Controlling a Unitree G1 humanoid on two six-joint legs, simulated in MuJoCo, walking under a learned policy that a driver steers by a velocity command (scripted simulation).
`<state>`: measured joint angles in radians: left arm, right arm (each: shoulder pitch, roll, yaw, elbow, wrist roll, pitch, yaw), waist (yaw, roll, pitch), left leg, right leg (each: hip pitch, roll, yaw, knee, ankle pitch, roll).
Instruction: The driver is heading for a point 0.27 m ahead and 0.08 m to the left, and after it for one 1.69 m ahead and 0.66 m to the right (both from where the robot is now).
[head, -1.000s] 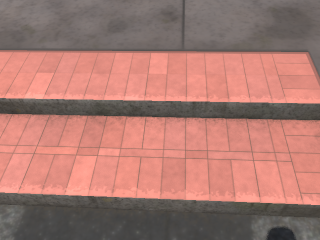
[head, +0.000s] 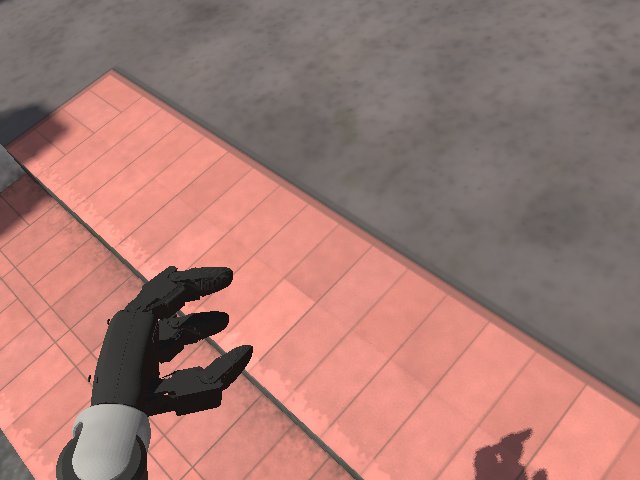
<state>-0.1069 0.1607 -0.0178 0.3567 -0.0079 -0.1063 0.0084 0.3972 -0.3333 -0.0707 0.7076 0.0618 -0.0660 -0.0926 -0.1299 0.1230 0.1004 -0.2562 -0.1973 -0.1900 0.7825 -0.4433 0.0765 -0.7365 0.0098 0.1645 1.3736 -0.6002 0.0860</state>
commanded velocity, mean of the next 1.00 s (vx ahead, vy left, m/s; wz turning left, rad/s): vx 0.15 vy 0.00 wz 0.19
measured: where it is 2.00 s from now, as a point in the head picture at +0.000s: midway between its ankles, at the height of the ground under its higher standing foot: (625, 288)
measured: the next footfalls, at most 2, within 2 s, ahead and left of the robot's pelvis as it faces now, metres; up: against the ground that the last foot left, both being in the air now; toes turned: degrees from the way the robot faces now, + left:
right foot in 0.04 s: +0.07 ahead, -0.10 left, +0.00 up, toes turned +9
left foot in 0.22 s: +0.13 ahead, -0.01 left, +0.00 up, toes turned +15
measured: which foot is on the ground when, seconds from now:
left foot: up 0.00-0.20, down 0.22-0.40, up 0.42-0.74, down 0.76-1.00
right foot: up 0.00-0.02, down 0.04-0.16, up 0.18-0.38, down 0.40-0.68, up 0.70-1.00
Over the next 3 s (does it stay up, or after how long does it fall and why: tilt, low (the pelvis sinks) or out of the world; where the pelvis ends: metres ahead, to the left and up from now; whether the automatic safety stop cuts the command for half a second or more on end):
stays up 1.64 -0.51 0.14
